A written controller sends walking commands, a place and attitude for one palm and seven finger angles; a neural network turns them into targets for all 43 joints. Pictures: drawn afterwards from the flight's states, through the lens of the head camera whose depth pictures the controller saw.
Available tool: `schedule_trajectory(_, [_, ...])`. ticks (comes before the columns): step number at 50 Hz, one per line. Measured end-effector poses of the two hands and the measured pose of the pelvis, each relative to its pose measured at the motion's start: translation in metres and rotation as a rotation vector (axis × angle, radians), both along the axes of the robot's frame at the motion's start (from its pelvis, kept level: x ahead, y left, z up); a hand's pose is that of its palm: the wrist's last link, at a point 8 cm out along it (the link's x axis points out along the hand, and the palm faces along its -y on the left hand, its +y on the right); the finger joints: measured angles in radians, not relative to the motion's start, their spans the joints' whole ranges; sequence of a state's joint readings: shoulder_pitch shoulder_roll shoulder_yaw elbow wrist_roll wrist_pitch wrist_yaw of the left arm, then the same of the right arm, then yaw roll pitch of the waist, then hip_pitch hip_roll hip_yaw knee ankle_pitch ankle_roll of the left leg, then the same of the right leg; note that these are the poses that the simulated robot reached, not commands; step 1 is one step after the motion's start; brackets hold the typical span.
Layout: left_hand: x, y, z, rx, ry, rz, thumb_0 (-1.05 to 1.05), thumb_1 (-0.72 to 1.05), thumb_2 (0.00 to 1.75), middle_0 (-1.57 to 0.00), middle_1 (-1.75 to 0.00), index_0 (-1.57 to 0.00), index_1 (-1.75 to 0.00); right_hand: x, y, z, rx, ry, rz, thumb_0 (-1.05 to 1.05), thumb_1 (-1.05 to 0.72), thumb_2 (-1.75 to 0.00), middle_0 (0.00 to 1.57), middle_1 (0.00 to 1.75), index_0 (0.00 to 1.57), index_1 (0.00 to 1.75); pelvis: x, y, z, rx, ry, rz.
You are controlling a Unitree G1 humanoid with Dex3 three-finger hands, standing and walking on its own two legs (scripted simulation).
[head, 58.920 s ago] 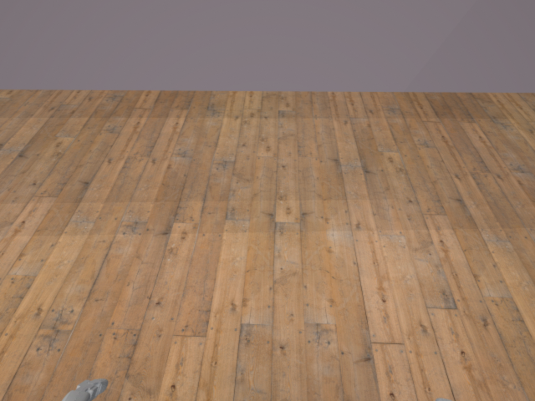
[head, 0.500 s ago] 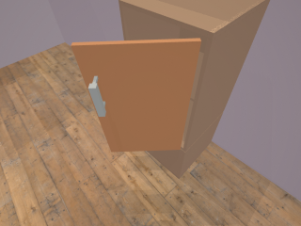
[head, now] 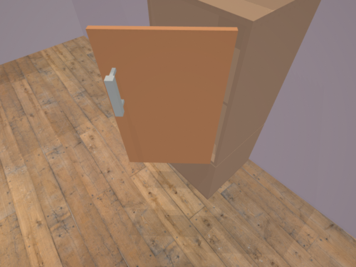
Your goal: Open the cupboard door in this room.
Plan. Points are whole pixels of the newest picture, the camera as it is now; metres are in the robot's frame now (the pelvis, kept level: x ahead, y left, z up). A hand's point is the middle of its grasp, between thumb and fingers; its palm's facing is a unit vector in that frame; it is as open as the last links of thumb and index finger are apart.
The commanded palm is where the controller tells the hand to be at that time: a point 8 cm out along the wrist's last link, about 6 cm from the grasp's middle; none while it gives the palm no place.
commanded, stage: come to a stop and stand still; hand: left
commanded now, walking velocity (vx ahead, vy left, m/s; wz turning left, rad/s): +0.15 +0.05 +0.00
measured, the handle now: (116, 92) +0.55 +0.21 +0.07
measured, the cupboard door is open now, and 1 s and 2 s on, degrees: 46 46 46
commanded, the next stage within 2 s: look again from close up in 1.14 s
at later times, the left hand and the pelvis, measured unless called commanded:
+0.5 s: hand out of the picture -0.03 +0.18 -0.17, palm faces +0.06 -0.98 -0.19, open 7.4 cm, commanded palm none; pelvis +0.01 +0.02 +0.00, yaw +1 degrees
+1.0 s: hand out of the picture +0.05 +0.23 -0.16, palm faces +0.03 -0.98 -0.20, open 7.3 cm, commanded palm none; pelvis +0.04 +0.05 +0.01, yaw +0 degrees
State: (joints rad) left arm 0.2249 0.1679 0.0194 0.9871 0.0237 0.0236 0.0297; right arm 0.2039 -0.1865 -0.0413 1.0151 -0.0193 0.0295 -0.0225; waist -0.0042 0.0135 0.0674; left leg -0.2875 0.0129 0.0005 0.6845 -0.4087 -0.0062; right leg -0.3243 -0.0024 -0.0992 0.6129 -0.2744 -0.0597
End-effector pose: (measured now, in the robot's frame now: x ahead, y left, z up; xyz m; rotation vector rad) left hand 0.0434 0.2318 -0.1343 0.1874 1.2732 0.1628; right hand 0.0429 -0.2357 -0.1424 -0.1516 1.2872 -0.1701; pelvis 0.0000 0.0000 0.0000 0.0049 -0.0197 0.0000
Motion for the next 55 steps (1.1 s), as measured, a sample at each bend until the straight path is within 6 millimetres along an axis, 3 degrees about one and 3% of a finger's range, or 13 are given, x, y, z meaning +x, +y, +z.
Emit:
schedule_trajectory(8, [-0.024, 0.003, -0.002, -0.052, 0.008, 0.031, 0.01, 0.91, 0.9, -0.2, -0.3, -0.2, -0.3, -0.044, 0.022, 0.016, 0.014, 0.051, 0.018, 0.01, -0.91, -0.9, 0.2, 0.3, 0.2, 0.29, -0.008, 0.006, 0.011, -0.004, -0.008, -0.002])
schedule_trajectory(14, [-0.047, 0.003, 0.001, -0.049, 0.058, 0.049, 0.0, 0.91, 0.9, -0.2, -0.3, -0.2, -0.3, -0.074, 0.036, 0.009, 0.056, 0.142, 0.004, 0.01, -0.91, -0.9, 0.2, 0.3, 0.2, 0.29, -0.006, 0.008, 0.011, 0.005, -0.01, 0.004])
schedule_trajectory(18, [-0.066, -0.004, 0.001, -0.043, 0.112, 0.071, 0.0, 0.91, 0.9, -0.2, -0.3, -0.2, -0.3, -0.079, 0.04, 0.003, 0.079, 0.175, 0.003, 0.01, -0.91, -0.9, 0.2, 0.3, 0.2, 0.29, -0.001, 0.007, 0.009, 0.004, -0.008, 0.003])
schedule_trajectory(23, [-0.081, -0.004, 0.0, -0.047, 0.165, 0.072, 0.01, 0.91, 0.9, -0.2, -0.3, -0.2, -0.3, -0.058, 0.045, -0.003, 0.082, 0.137, 0.009, 0.01, -0.91, -0.9, 0.2, 0.3, 0.2, 0.29, 0.004, 0.017, 0.005, -0.037, 0.013, 0.019])
schedule_trajectory(27, [-0.072, 0.005, -0.004, -0.054, 0.16, 0.079, 0.01, 0.9, 0.9, -0.2, -0.3, -0.2, -0.3, -0.042, 0.055, 0.001, 0.066, 0.091, 0.024, 0.02, -0.92, -0.9, 0.2, 0.3, 0.2, 0.29, 0.01, 0.025, 0.006, -0.023, 0.01, 0.021])
schedule_trajectory(33, [-0.04, 0.016, 0.0, -0.056, 0.092, 0.07, 0.01, 0.91, 0.9, -0.2, -0.3, -0.2, -0.3, -0.03, 0.065, 0.004, 0.053, 0.078, 0.035, 0.03, -0.94, -0.9, 0.2, 0.3, 0.2, 0.29, 0.02, 0.038, 0.01, -0.014, 0.006, 0.017])
schedule_trajectory(39, [-0.02, 0.032, 0.002, -0.039, 0.08, 0.05, 0.01, 0.92, 0.9, -0.2, -0.3, -0.2, -0.3, -0.023, 0.07, 0.007, 0.044, 0.076, 0.03, 0.02, -0.93, -0.9, 0.2, 0.3, 0.2, 0.29, 0.027, 0.046, 0.012, -0.008, 0.004, 0.01])
schedule_trajectory(55, [0.001, 0.044, 0.002, -0.029, 0.093, 0.035, 0.01, 0.92, 0.9, -0.2, -0.3, -0.2, -0.3, -0.014, 0.076, 0.006, 0.035, 0.107, 0.018, 0.01, -0.91, -0.9, 0.2, 0.3, 0.2, 0.29, 0.038, 0.054, 0.012, -0.006, -0.004, 0.0])
